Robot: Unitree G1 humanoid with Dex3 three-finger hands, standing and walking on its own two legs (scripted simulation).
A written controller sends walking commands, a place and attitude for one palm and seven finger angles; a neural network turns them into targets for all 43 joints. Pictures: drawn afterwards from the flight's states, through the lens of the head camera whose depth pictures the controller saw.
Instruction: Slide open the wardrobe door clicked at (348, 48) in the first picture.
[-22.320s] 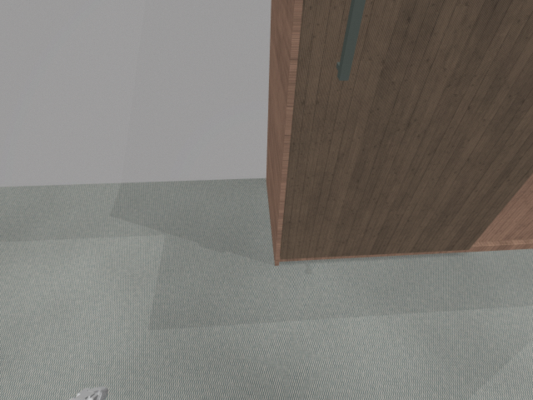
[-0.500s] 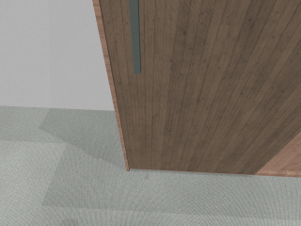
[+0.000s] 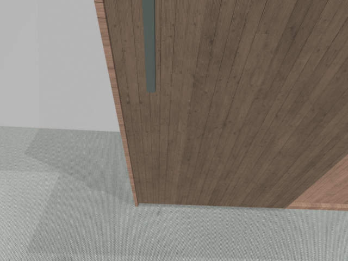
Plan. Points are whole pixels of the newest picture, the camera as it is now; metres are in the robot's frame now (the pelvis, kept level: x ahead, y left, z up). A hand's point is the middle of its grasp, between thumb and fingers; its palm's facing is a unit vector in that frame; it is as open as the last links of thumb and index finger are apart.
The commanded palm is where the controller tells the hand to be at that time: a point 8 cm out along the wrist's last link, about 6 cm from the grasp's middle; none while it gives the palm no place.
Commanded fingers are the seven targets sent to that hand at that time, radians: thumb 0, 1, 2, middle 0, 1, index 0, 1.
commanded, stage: shuffle to correct the standing spot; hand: left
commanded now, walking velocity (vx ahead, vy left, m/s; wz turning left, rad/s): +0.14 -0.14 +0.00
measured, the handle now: (150, 37) +0.51 +0.09 +0.27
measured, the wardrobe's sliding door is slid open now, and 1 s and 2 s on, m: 0.00 0.00 0.00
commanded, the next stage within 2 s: come to a stop and stand still in 0.10 s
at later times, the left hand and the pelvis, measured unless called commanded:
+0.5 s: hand out of the picture +0.15 +0.10 -0.16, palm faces +0.07 -0.98 -0.20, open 7.4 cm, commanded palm none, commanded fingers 0.00 0.90 0.90 -0.20 -0.30 -0.20 -0.30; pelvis +0.06 -0.08 +0.01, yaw +5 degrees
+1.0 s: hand out of the picture +0.00 +0.15 -0.16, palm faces +0.11 -0.96 -0.24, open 7.4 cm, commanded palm none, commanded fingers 0.00 0.90 0.90 -0.20 -0.30 -0.20 -0.30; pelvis +0.02 -0.04 +0.01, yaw +4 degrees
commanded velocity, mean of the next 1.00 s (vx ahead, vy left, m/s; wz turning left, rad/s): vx -0.02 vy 0.04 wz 0.00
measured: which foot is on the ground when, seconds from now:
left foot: down 0.00-0.32, up 0.34-0.64, down 0.66-1.00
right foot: up 0.00-0.30, down 0.32-0.68, up 0.70-1.00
